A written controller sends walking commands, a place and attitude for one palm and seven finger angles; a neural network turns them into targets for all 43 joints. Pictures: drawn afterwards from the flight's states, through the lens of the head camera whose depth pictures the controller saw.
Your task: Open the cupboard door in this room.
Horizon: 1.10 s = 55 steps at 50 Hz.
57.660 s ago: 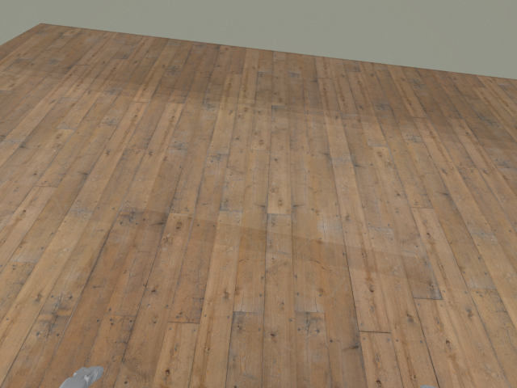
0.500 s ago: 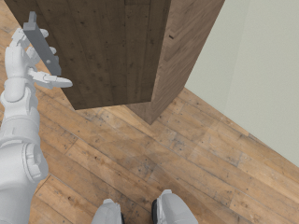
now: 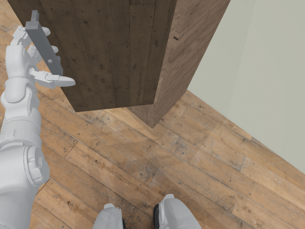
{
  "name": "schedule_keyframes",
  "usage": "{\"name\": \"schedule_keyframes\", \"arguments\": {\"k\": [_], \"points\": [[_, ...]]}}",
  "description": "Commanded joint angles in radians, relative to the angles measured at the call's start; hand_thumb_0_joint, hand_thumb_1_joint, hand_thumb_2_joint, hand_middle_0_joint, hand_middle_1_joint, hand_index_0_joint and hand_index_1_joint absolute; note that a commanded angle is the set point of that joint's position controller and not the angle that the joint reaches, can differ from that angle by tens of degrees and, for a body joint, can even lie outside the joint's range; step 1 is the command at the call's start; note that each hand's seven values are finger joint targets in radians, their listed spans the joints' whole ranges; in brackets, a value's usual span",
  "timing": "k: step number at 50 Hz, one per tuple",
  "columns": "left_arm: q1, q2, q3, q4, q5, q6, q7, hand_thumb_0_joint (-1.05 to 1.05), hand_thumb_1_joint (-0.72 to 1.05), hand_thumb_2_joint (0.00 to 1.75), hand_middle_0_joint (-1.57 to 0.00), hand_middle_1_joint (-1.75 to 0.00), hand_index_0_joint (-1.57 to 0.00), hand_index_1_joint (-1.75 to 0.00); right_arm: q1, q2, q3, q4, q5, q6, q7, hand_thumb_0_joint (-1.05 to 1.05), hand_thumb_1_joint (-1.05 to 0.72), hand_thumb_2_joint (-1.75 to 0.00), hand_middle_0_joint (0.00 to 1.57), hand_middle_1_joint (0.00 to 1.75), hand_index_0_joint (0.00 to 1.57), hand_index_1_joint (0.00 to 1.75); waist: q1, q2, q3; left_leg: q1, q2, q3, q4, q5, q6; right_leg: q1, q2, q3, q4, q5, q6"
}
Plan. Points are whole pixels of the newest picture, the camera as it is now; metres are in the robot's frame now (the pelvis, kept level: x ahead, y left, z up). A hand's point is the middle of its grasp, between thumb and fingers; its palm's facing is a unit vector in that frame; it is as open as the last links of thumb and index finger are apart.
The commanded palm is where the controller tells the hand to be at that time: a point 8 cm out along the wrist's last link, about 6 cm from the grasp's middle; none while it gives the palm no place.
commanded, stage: close the thumb around the handle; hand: left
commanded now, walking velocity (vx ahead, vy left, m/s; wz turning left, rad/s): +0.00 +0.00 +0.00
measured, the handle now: (47, 46) +0.57 +0.22 +0.07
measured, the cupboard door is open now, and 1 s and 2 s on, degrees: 49 54 95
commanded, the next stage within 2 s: pull the door open along its arc in 0.58 s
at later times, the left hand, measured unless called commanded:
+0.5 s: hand (53, 62) +0.52 +0.20 +0.07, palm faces +0.07 -1.00 -0.02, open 6.3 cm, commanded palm +0.49 +0.24 +0.07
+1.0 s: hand (57, 72) +0.49 +0.19 +0.07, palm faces +0.09 -1.00 -0.01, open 6.1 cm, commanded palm +0.43 +0.23 +0.07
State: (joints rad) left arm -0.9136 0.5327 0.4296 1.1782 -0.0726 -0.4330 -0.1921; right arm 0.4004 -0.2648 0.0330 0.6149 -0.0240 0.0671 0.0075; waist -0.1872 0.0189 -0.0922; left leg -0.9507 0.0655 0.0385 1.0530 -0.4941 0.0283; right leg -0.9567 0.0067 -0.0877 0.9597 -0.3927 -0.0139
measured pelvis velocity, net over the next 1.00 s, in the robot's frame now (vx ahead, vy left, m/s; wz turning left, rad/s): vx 0.01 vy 0.00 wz -0.01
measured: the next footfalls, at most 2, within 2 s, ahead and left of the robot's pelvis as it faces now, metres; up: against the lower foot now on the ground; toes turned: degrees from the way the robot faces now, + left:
none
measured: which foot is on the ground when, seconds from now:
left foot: down 0.00-1.00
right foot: down 0.00-1.00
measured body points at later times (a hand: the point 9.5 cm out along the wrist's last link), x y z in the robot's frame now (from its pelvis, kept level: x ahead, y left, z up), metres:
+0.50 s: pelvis +0.00 +0.01 +0.00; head +0.14 +0.03 +0.43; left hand +0.51 +0.25 +0.08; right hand +0.00 -0.26 -0.11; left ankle +0.00 +0.10 -0.67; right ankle +0.03 -0.12 -0.67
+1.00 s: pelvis +0.01 +0.00 +0.01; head +0.13 +0.01 +0.44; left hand +0.48 +0.24 +0.07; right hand +0.01 -0.26 -0.10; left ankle +0.00 +0.10 -0.67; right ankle +0.03 -0.12 -0.67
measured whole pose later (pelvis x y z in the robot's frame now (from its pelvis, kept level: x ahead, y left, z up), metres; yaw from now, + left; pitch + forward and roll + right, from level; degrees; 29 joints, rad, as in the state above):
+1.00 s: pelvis +0.01 +0.00 +0.01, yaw -1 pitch +21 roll -2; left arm -0.69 0.41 0.38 0.98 -0.13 -0.43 -0.15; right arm 0.41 -0.25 0.01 0.60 -0.01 0.09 0.03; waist -0.15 0.03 -0.12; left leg -0.86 0.07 0.06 0.99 -0.49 0.02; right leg -0.89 0.01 -0.06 0.92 -0.39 -0.01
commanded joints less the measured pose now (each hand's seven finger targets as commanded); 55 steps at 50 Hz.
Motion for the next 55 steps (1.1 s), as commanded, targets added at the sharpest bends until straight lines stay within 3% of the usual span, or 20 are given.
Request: {"name": "schedule_keyframes", "arguments": {"k": [1,3,4,7,12,13,19,20,21,22,25,28,32,34,35,39,45,48,51,55], "points": [[-0.426,0.222,-0.004,-0.213,-0.009,-0.057,-0.004,0.00,-0.11,0.47,-0.33,-1.24,-0.33,-1.24,0.187,-0.187,-0.064,-0.035,0.001,-0.010,-0.011,0.00,-0.90,-0.90,0.20,0.30,0.20,0.30,-0.005,0.145,-0.489,0.348,-0.036,-0.090,-0.120,0.443,-0.005,0.240,0.040,0.044,-0.087,0.305,0.000],[-0.412,0.222,0.005,-0.216,-0.018,-0.062,-0.006,0.00,0.00,0.52,-0.34,-1.25,-0.34,-1.25,0.188,-0.187,-0.067,-0.034,0.002,-0.009,-0.013,0.00,-0.90,-0.90,0.20,0.30,0.20,0.30,0.000,0.134,-0.511,0.367,-0.034,-0.095,-0.117,0.474,-0.007,0.239,0.040,0.041,-0.080,0.320,-0.001],[-0.425,0.185,-0.019,-0.212,-0.025,-0.059,-0.008,0.00,0.06,0.54,-0.34,-1.26,-0.34,-1.26,0.185,-0.182,-0.066,-0.030,0.002,-0.011,-0.011,0.00,-0.90,-0.90,0.20,0.30,0.20,0.30,-0.011,0.136,-0.491,0.366,-0.033,-0.093,-0.116,0.472,-0.007,0.229,0.041,0.041,-0.086,0.320,0.002],[-0.415,0.206,0.003,-0.199,-0.027,-0.065,-0.005,0.00,0.23,0.61,-0.35,-1.28,-0.35,-1.28,0.190,-0.187,-0.066,-0.029,0.000,-0.010,-0.012,0.00,-0.90,-0.90,0.20,0.30,0.20,0.30,-0.006,0.116,-0.470,0.354,-0.034,-0.097,-0.118,0.464,-0.006,0.225,0.043,0.038,-0.083,0.308,-0.002],[-0.442,0.184,-0.014,-0.235,-0.016,-0.082,0.010,0.00,0.51,0.73,-0.37,-1.31,-0.37,-1.31,0.188,-0.180,-0.068,-0.029,-0.006,-0.011,-0.007,0.00,-0.90,-0.90,0.20,0.30,0.20,0.30,-0.005,0.158,-0.497,0.397,-0.032,-0.102,-0.110,0.512,-0.012,0.201,0.040,0.034,-0.072,0.318,-0.003],[-0.422,0.205,0.005,-0.233,-0.013,-0.085,0.012,0.00,0.56,0.76,-0.38,-1.31,-0.38,-1.31,0.188,-0.181,-0.070,-0.025,-0.005,-0.009,-0.006,0.00,-0.90,-0.90,0.20,0.30,0.20,0.30,0.010,0.162,-0.516,0.404,-0.031,-0.105,-0.110,0.527,-0.018,0.210,0.040,0.034,-0.069,0.322,-0.003],[-0.419,0.204,-0.002,-0.181,-0.009,-0.070,0.017,0.00,0.90,0.90,-0.40,-1.35,-0.40,-1.35,0.176,-0.183,-0.064,-0.029,0.001,-0.002,-0.009,0.00,-0.90,-0.90,0.20,0.30,0.20,0.30,-0.007,0.108,-0.447,0.328,-0.036,-0.096,-0.118,0.449,-0.009,0.221,0.039,0.039,-0.079,0.299,0.001],[-0.444,0.205,0.000,-0.204,-0.010,-0.071,0.018,0.00,0.90,0.90,-0.40,-1.35,-0.40,-1.35,0.176,-0.182,-0.066,-0.029,0.000,-0.004,-0.010,0.00,-0.90,-0.90,0.20,0.30,0.20,0.30,-0.009,0.113,-0.458,0.332,-0.037,-0.095,-0.119,0.432,-0.008,0.223,0.038,0.040,-0.080,0.291,0.002],[-0.438,0.230,0.016,-0.224,-0.005,-0.075,0.018,0.00,0.90,0.90,-0.40,-1.35,-0.40,-1.35,0.176,-0.184,-0.067,-0.033,-0.001,-0.006,-0.011,0.00,-0.90,-0.90,0.20,0.30,0.20,0.30,0.005,0.142,-0.490,0.349,-0.038,-0.095,-0.118,0.449,-0.010,0.233,0.037,0.042,-0.077,0.299,-0.001],[-0.434,0.214,0.003,-0.231,-0.007,-0.080,0.016,0.00,0.90,0.90,-0.40,-1.35,-0.40,-1.35,0.180,-0.183,-0.066,-0.038,-0.003,-0.006,-0.011,0.00,-0.90,-0.90,0.20,0.30,0.20,0.30,0.007,0.161,-0.511,0.370,-0.039,-0.097,-0.114,0.477,-0.012,0.228,0.037,0.041,-0.070,0.310,-0.004],[-0.436,0.195,-0.008,-0.179,-0.008,-0.070,0.017,0.00,0.90,0.90,-0.40,-1.35,-0.40,-1.35,0.176,-0.182,-0.064,-0.026,-0.002,-0.005,-0.011,0.00,-0.90,-0.90,0.20,0.30,0.20,0.30,-0.012,0.115,-0.453,0.341,-0.035,-0.100,-0.115,0.435,-0.010,0.201,0.038,0.036,-0.080,0.278,0.002],[-0.454,0.271,0.046,-0.207,-0.007,-0.073,0.024,0.00,0.90,0.90,-0.40,-1.35,-0.40,-1.35,0.177,-0.189,-0.062,-0.036,-0.002,-0.006,-0.017,0.00,-0.90,-0.90,0.20,0.30,0.20,0.30,0.002,0.133,-0.507,0.325,-0.041,-0.096,-0.113,0.437,-0.007,0.245,0.035,0.047,-0.071,0.301,0.001],[-0.419,0.225,0.021,-0.217,-0.005,-0.081,0.027,0.00,0.90,0.90,-0.40,-1.35,-0.40,-1.35,0.177,-0.179,-0.062,-0.043,-0.005,-0.008,-0.012,0.00,-0.90,-0.90,0.20,0.30,0.20,0.30,0.009,0.140,-0.510,0.344,-0.040,-0.092,-0.108,0.477,-0.008,0.248,0.037,0.044,-0.068,0.327,-0.001],[-0.435,0.246,0.028,-0.218,-0.002,-0.080,0.030,0.00,0.90,0.90,-0.40,-1.35,-0.40,-1.35,0.174,-0.183,-0.062,-0.036,-0.004,-0.007,-0.013,0.00,-0.90,-0.90,0.20,0.30,0.20,0.30,0.000,0.124,-0.503,0.326,-0.038,-0.090,-0.107,0.447,-0.006,0.249,0.036,0.048,-0.074,0.316,0.004],[-0.459,0.183,-0.024,-0.222,-0.003,-0.078,0.030,0.00,0.90,0.90,-0.40,-1.35,-0.40,-1.35,0.173,-0.177,-0.063,-0.034,-0.003,-0.009,-0.012,0.00,-0.90,-0.90,0.20,0.30,0.20,0.30,-0.015,0.129,-0.497,0.331,-0.040,-0.092,-0.109,0.435,-0.006,0.236,0.037,0.047,-0.076,0.308,0.004],[-0.356,0.188,-0.002,-0.246,-0.009,-0.087,0.028,0.00,0.90,0.90,-0.40,-1.35,-0.40,-1.35,0.172,-0.180,-0.069,-0.043,-0.004,-0.010,-0.006,0.00,-0.90,-0.90,0.20,0.30,0.20,0.30,0.024,0.150,-0.535,0.369,-0.039,-0.087,-0.117,0.473,-0.012,0.258,0.038,0.043,-0.075,0.325,-0.002],[-0.164,0.134,-0.018,-0.365,-0.044,-0.079,0.013,0.00,0.90,0.90,-0.40,-1.35,-0.40,-1.35,0.147,-0.170,-0.079,-0.078,0.010,-0.006,0.004,0.00,-0.90,-0.90,0.20,0.30,0.20,0.30,0.068,0.100,-0.548,0.359,-0.045,-0.061,-0.146,0.503,-0.006,0.374,0.040,0.048,-0.094,0.404,-0.003],[-0.017,0.080,-0.042,-0.440,-0.064,-0.070,0.014,0.00,0.90,0.90,-0.40,-1.35,-0.40,-1.35,0.124,-0.159,-0.084,-0.101,0.021,-0.006,0.009,0.00,-0.90,-0.90,0.20,0.30,0.20,0.30,0.093,0.105,-0.525,0.375,-0.044,-0.048,-0.168,0.546,-0.007,0.408,0.040,0.047,-0.107,0.442,-0.004],[0.149,0.018,-0.068,-0.551,-0.089,-0.060,0.017,0.00,0.90,0.90,-0.40,-1.35,-0.40,-1.35,0.092,-0.148,-0.090,-0.130,0.031,-0.010,0.015,0.00,-0.90,-0.90,0.20,0.30,0.20,0.30,0.118,0.045,-0.496,0.342,-0.048,-0.026,-0.195,0.539,0.000,0.488,0.036,0.051,-0.123,0.488,-0.003],[0.406,-0.093,-0.131,-0.739,-0.120,-0.051,0.031,0.00,0.90,0.90,-0.40,-1.35,-0.40,-1.35,0.042,-0.129,-0.095,-0.164,0.041,-0.028,0.028,0.00,-0.90,-0.90,0.20,0.30,0.20,0.30,0.156,0.058,-0.456,0.370,-0.045,-0.012,-0.227,0.598,-0.003,0.524,0.028,0.044,-0.133,0.523,-0.006]]}}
